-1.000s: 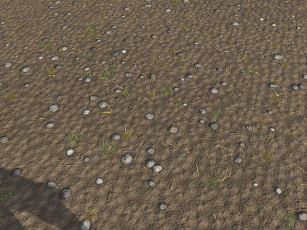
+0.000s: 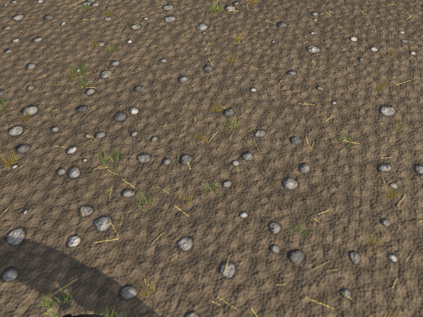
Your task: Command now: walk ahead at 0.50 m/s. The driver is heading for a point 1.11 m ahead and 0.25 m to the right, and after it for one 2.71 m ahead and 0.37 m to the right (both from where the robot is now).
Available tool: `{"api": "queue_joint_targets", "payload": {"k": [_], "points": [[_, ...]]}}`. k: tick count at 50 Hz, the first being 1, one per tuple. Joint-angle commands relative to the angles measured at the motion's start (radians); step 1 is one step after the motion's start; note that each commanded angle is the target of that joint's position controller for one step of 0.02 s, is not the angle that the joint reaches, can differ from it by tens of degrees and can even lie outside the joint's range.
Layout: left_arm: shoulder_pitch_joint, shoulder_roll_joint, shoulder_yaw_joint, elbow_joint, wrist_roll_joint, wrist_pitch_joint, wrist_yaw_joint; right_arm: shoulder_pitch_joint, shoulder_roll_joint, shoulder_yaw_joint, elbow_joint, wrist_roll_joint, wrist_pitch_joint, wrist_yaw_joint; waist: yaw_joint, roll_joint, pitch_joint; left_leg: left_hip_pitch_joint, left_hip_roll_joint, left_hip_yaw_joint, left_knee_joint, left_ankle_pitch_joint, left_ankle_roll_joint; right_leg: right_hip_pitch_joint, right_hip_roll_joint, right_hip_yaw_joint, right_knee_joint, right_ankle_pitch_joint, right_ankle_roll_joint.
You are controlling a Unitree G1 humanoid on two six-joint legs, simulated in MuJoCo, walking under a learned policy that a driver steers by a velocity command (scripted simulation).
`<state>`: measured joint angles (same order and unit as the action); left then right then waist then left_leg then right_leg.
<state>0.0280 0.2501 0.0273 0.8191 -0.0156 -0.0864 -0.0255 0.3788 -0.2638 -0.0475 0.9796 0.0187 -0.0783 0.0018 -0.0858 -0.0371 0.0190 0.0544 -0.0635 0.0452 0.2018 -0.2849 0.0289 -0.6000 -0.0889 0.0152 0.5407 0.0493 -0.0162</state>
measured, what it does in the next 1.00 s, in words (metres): walks ahead: right foot, then left foot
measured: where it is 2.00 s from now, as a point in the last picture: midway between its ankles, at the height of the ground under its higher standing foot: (237, 163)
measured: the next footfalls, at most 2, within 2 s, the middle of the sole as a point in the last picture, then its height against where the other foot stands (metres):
right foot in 0.06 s outside the picture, level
left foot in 0.62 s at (174, 303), level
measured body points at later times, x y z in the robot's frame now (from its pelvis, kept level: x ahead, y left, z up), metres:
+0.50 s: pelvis +0.27 -0.03 +0.01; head +0.30 -0.04 +0.46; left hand +0.26 +0.24 -0.13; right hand +0.47 -0.27 -0.10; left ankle +0.47 +0.13 -0.69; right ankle +0.19 -0.13 -0.74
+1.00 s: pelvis +0.55 +0.02 +0.01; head +0.57 +0.02 +0.46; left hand +0.72 +0.27 -0.11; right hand +0.54 -0.25 -0.13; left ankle +0.49 +0.11 -0.74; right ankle +0.71 -0.17 -0.67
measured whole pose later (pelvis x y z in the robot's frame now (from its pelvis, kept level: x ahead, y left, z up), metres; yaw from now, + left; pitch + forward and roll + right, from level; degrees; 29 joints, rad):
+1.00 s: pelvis +0.55 +0.02 +0.01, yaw -8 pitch +0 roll +2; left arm 0.17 0.27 0.07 0.87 -0.02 -0.05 -0.01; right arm 0.30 -0.25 -0.06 0.98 -0.02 -0.10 -0.01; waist -0.05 -0.04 0.01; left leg 0.02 -0.06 0.19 0.20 -0.23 0.06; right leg -0.70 -0.12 0.07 0.79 0.04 -0.02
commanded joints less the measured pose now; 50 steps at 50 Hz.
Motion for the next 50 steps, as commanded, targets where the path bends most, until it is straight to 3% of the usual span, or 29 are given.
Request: {"api": "queue_joint_targets", "payload": {"k": [1,2,3,4,5,6,7,8,9,11,13,15,21,26,29,30,31,32,33,34,35,36,37,39,41,43,46,50], "points": [[-0.056,0.113,0.027,-0.085,-0.004,-0.021,-0.014,0.012,-0.18,-0.04,-0.026,0.003,0.011,-0.008,0.051,0.104,0.036,0.021,0.327,-0.138,0.038,0.427,0.143,0.036,0.022,-0.01,-0.041,-0.1,-0.037],[0.024,0.137,0.04,-0.066,-0.004,-0.023,-0.013,-0.01,-0.185,-0.04,-0.031,0.001,0.018,-0.009,0.101,0.114,-0.013,0.02,0.306,-0.115,0.136,0.591,0.126,0.154,0.053,-0.04,-0.06,-0.122,-0.058],[0.189,0.184,0.066,-0.015,-0.003,-0.023,-0.007,-0.014,-0.162,-0.031,-0.037,-0.006,0.024,-0.009,0.174,0.101,-0.116,-0.035,0.25,-0.074,0.329,0.683,0.1,0.378,0.072,-0.055,-0.064,-0.112,-0.09],[0.38,0.263,0.089,0.022,0.009,-0.019,0.003,0.001,-0.122,-0.011,-0.066,-0.027,0.022,-0.011,0.23,-0.011,-0.279,-0.238,0.185,-0.024,0.651,0.44,0.064,0.692,-0.108,0.149,-0.03,-0.09,-0.157],[0.429,0.318,0.1,0.05,0.011,-0.012,-0.005,0.129,0.016,0.027,-0.063,-0.02,0.0,0.002,0.157,-0.286,-0.389,-0.642,-0.005,-0.042,0.973,-0.221,0.003,1.004,-0.304,0.627,-0.16,-0.331,-0.307],[0.411,0.208,0.07,0.036,0.007,-0.014,-0.007,0.065,-0.101,0.002,-0.053,0.005,-0.023,0.004,0.194,-0.164,-0.346,-0.751,0.037,-0.179,1.09,-0.291,0.022,0.975,-0.286,0.685,-0.237,-0.431,-0.273],[0.324,0.172,0.057,0.019,0.008,-0.018,-0.004,-0.029,-0.154,-0.013,-0.083,0.029,-0.038,0.007,0.179,-0.114,-0.206,-0.808,0.087,-0.163,1.1,-0.2,0.04,0.849,-0.258,0.535,-0.253,-0.372,-0.231],[0.244,0.155,0.05,0.001,0.013,-0.02,-0.004,-0.078,-0.148,-0.012,-0.092,0.025,-0.042,0.0,0.147,-0.032,-0.133,-0.773,0.141,-0.132,1.059,-0.103,0.037,0.711,-0.222,0.42,-0.275,-0.242,-0.215],[0.2,0.133,0.045,-0.004,0.019,-0.022,-0.006,-0.103,-0.138,-0.017,-0.094,0.008,-0.038,-0.004,0.124,-0.007,-0.08,-0.739,0.172,-0.124,1.002,-0.044,0.029,0.603,-0.19,0.34,-0.304,-0.146,-0.21],[0.182,0.106,0.038,0.002,0.027,-0.028,-0.01,-0.074,-0.102,-0.017,-0.086,0.001,-0.015,-0.004,0.08,-0.034,-0.068,-0.644,0.204,-0.126,0.939,0.014,0.018,0.505,-0.144,0.248,-0.358,-0.075,-0.204],[0.204,0.123,0.043,0.019,0.019,-0.034,-0.007,-0.082,-0.077,-0.015,-0.089,-0.003,0.003,-0.006,0.068,-0.026,-0.042,-0.653,0.213,-0.113,0.882,0.044,0.001,0.466,-0.137,0.191,-0.394,-0.019,-0.218],[0.234,0.147,0.05,0.036,0.019,-0.032,0.004,-0.151,-0.078,-0.016,-0.114,-0.012,0.01,-0.008,0.078,-0.01,-0.009,-0.719,0.219,-0.109,0.788,0.123,-0.02,0.47,-0.137,0.157,-0.421,0.009,-0.225],[0.321,0.163,0.051,0.079,0.008,-0.015,0.026,-0.354,-0.051,-0.004,-0.17,-0.01,-0.005,0.007,0.138,-0.016,0.04,-0.701,0.174,-0.059,0.445,0.388,-0.031,0.496,-0.09,0.046,-0.445,-0.023,-0.181],[0.389,0.174,0.058,0.126,-0.001,0.008,0.032,-0.469,-0.062,0.0,-0.219,0.0,-0.018,0.033,0.158,-0.019,0.072,-0.729,0.151,-0.062,0.328,0.331,0.002,0.651,-0.157,0.053,-0.384,0.017,-0.173],[0.36,0.193,0.067,0.126,-0.003,0.023,0.038,-0.412,-0.1,-0.013,-0.215,0.001,-0.026,0.044,0.106,-0.045,0.027,-0.615,0.115,-0.037,0.297,0.226,0.041,0.71,-0.179,0.052,-0.285,0.217,-0.147],[0.338,0.196,0.068,0.121,-0.002,0.028,0.039,-0.323,-0.124,-0.028,-0.19,-0.001,-0.026,0.042,0.052,-0.053,-0.029,-0.479,0.081,-0.005,0.28,0.218,0.061,0.698,-0.155,0.028,-0.181,0.377,-0.13],[0.335,0.173,0.058,0.115,0.004,0.034,0.041,-0.156,-0.17,-0.054,-0.135,-0.003,-0.025,0.035,-0.019,-0.034,-0.131,-0.244,0.071,0.0,0.284,0.239,0.091,0.624,-0.099,-0.01,0.011,0.417,-0.102],[0.355,0.136,0.04,0.089,0.025,0.033,0.043,0.024,-0.246,-0.075,-0.098,-0.015,-0.021,0.024,-0.066,0.094,-0.281,0.065,0.263,-0.227,0.31,0.246,0.156,0.404,-0.031,-0.055,0.335,0.111,-0.066],[0.484,-0.004,0.003,0.093,0.016,0.01,0.029,0.057,-0.286,-0.081,-0.08,-0.015,-0.015,0.029,0.011,0.354,-0.387,0.356,0.461,-0.698,0.177,0.016,0.307,0.01,0.158,-0.003,0.648,-0.595,-0.011],[0.409,0.114,0.028,0.102,-0.014,-0.011,0.026,0.029,-0.185,-0.054,-0.093,-0.007,-0.019,0.029,-0.034,0.225,-0.324,0.303,0.441,-0.717,0.108,-0.1,0.264,-0.096,0.113,0.134,0.757,-0.639,-0.03],[0.32,0.162,0.044,0.072,-0.04,-0.023,0.025,-0.052,-0.149,-0.043,-0.107,-0.009,-0.025,0.024,-0.02,0.183,-0.184,0.169,0.418,-0.561,0.085,-0.059,0.217,-0.148,0.066,0.122,0.762,-0.545,-0.048],[0.28,0.158,0.045,0.066,-0.038,-0.024,0.033,-0.13,-0.126,-0.035,-0.12,-0.015,-0.03,0.023,0.016,0.104,-0.117,0.028,0.387,-0.446,0.054,0.031,0.191,-0.106,0.01,0.097,0.718,-0.446,-0.046],[0.263,0.148,0.052,0.066,-0.023,-0.016,0.039,-0.177,-0.095,-0.028,-0.123,-0.021,-0.035,0.024,0.042,0.095,-0.063,-0.078,0.354,-0.357,0.019,0.099,0.175,-0.068,-0.02,0.095,0.662,-0.384,-0.039],[0.309,0.106,0.054,0.079,-0.02,0.012,0.039,-0.203,-0.068,-0.022,-0.111,-0.035,-0.044,0.026,0.085,0.131,-0.045,-0.183,0.314,-0.241,-0.039,0.168,0.158,0.028,-0.051,0.104,0.616,-0.322,-0.033],[0.301,0.079,0.053,0.07,-0.02,0.033,0.039,-0.192,-0.089,-0.028,-0.094,-0.035,-0.051,0.02,0.097,0.116,-0.013,-0.219,0.311,-0.159,-0.074,0.244,0.165,0.004,-0.058,0.105,0.585,-0.278,-0.022],[0.254,0.08,0.057,0.048,-0.015,0.041,0.039,-0.173,-0.109,-0.035,-0.08,-0.039,-0.052,0.009,0.091,0.092,0.013,-0.206,0.309,-0.096,-0.091,0.299,0.166,-0.065,-0.055,0.121,0.517,-0.19,-0.01],[0.191,0.073,0.057,0.021,-0.009,0.033,0.028,-0.162,-0.12,-0.035,-0.073,-0.038,-0.045,-0.006,0.078,0.085,0.027,-0.173,0.286,0.002,-0.099,0.359,0.144,-0.093,-0.039,0.103,0.358,-0.035,-0.002],[0.049,0.044,0.04,-0.038,-0.002,0.028,0.003,-0.109,-0.143,-0.038,-0.057,-0.027,-0.031,-0.02,0.025,0.064,0.065,-0.108,0.291,0.088,-0.102,0.399,0.124,-0.087,-0.027,0.009,0.175,0.054,-0.011]]}}
Over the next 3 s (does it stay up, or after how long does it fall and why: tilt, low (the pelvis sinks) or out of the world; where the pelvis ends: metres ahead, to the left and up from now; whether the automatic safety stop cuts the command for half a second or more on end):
stays up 1.09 -0.13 0.00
